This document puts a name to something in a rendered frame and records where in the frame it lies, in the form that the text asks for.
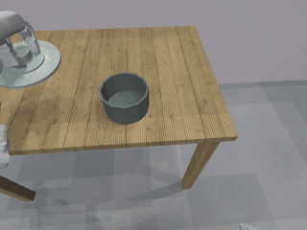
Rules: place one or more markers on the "left robot hand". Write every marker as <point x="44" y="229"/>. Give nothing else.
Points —
<point x="12" y="23"/>

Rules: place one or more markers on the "lid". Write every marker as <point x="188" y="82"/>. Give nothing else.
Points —
<point x="39" y="68"/>

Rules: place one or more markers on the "table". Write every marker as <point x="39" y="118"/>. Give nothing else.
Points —
<point x="65" y="112"/>

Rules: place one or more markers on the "robot left upper arm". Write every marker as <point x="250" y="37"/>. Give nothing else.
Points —
<point x="4" y="147"/>

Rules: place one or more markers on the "pot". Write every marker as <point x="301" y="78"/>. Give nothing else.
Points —
<point x="125" y="97"/>

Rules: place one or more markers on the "knob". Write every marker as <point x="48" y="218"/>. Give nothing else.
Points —
<point x="23" y="52"/>

